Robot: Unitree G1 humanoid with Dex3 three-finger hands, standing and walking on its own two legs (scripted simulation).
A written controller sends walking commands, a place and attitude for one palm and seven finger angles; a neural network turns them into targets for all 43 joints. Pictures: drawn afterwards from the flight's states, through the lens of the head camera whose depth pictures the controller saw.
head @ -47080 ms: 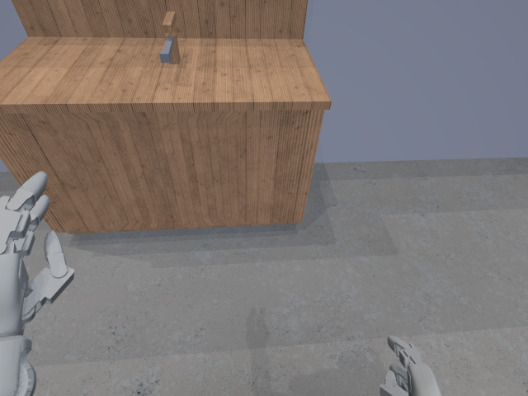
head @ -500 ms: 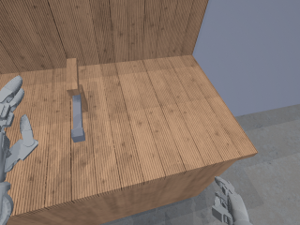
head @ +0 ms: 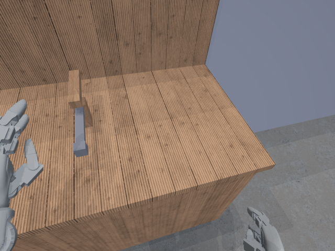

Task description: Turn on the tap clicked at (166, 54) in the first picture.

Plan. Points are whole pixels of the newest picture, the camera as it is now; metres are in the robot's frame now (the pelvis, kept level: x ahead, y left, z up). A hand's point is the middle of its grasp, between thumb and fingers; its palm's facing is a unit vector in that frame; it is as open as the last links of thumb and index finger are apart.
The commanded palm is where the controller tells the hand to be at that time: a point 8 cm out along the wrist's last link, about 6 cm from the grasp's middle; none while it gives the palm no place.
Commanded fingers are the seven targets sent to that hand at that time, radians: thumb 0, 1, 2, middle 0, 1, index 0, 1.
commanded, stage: come to a stop and stand still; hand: left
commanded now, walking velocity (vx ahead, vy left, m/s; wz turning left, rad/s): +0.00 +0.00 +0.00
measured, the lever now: (80, 149) +0.33 +0.24 +0.04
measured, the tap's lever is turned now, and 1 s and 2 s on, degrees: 0 0 0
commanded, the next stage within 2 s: look again from close up in 0.92 s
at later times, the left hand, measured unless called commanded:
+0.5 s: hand (55, 164) +0.23 +0.23 +0.15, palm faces +0.22 -0.86 -0.45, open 7.4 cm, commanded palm +0.17 +0.29 +0.17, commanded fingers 0.00 0.90 0.90 -0.20 -0.30 -0.20 -0.30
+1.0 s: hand (40, 161) +0.23 +0.26 +0.14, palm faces +0.33 -0.86 -0.39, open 7.4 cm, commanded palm +0.17 +0.29 +0.17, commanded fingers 0.00 0.90 0.90 -0.20 -0.30 -0.20 -0.30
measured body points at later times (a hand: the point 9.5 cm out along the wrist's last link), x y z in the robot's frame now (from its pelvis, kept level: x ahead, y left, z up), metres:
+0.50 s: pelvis +0.00 +0.01 +0.00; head +0.03 +0.01 +0.44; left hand +0.21 +0.27 +0.17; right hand +0.17 -0.21 -0.09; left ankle +0.02 +0.08 -0.74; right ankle +0.03 -0.12 -0.74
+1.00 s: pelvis +0.01 +0.01 +0.00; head +0.04 +0.03 +0.45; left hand +0.21 +0.30 +0.17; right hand +0.20 -0.21 -0.06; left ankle +0.02 +0.08 -0.74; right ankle +0.03 -0.12 -0.74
